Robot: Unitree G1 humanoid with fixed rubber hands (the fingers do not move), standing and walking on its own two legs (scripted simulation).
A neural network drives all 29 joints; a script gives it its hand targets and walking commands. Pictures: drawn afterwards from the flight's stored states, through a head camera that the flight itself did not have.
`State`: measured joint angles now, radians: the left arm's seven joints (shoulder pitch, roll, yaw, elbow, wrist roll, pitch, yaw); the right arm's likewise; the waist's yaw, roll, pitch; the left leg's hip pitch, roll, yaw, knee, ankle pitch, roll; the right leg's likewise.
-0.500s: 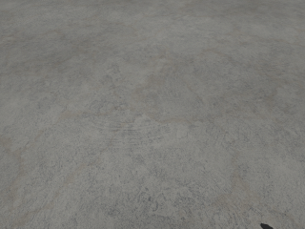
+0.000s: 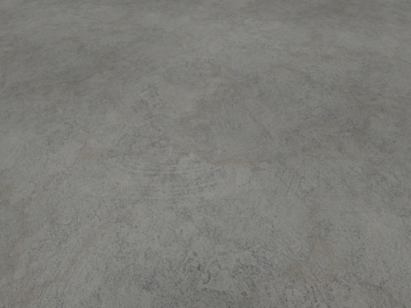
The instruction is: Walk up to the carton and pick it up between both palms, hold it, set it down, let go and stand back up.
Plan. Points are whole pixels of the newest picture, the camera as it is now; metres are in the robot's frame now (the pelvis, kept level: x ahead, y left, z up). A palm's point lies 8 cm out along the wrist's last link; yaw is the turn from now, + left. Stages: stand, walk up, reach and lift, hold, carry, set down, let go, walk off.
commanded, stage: stand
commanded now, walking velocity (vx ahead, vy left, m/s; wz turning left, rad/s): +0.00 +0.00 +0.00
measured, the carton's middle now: out of the picture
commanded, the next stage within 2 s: walk up in 0.66 s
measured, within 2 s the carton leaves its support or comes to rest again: neither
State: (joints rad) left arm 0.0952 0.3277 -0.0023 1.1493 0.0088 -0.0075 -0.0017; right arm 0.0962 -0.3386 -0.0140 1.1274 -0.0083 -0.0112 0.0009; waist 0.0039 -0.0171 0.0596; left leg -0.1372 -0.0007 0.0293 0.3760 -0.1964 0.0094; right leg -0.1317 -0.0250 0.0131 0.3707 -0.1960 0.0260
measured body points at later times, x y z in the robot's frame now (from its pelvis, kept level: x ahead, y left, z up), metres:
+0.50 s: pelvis +0.01 +0.00 +0.00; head +0.01 +0.00 +0.45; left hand +0.09 +0.30 -0.13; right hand +0.09 -0.30 -0.13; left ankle +0.01 +0.11 -0.75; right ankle +0.00 -0.14 -0.75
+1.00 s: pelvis -0.01 -0.01 -0.01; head +0.04 +0.00 +0.44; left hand +0.11 +0.29 -0.14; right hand +0.09 -0.33 -0.12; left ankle +0.01 +0.11 -0.75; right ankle -0.01 -0.13 -0.72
